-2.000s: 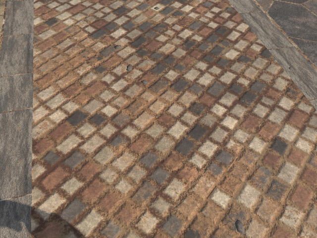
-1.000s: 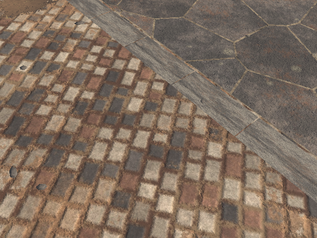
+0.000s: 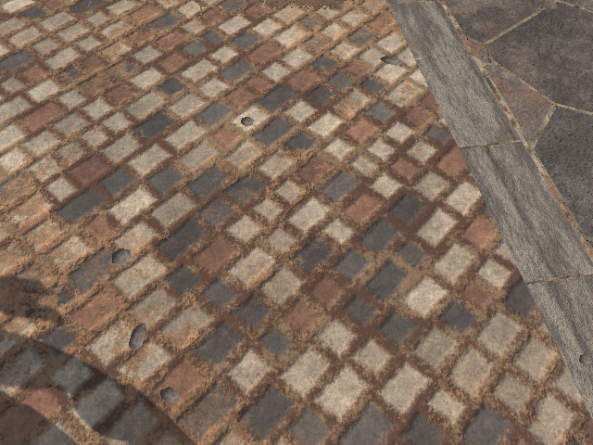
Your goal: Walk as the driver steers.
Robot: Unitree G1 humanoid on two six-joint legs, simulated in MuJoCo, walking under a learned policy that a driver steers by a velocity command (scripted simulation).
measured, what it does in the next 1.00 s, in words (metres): steps on the spot, turning left: right foot, then left foot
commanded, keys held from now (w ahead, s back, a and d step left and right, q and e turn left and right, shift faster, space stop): q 0.62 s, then no key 0.14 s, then e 0.24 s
